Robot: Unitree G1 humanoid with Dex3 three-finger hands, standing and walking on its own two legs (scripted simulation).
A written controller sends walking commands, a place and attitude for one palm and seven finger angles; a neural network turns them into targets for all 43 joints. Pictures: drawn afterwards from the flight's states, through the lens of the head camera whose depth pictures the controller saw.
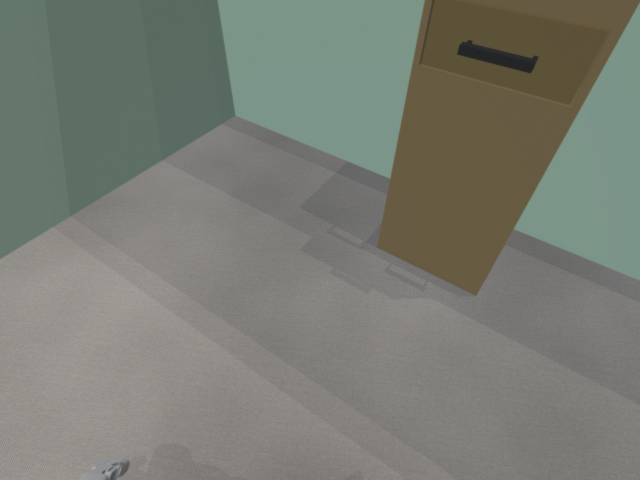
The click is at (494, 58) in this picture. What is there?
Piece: drawer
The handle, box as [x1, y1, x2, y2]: [457, 40, 537, 72]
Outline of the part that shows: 457,53 527,72 531,71 537,58 537,56 528,58 472,44 470,40 462,42 459,45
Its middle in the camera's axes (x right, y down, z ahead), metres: +0.43 -0.44 +0.93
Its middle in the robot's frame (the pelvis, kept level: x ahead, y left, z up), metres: +1.02 -0.38 +0.11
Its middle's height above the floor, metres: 0.88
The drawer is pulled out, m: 0.00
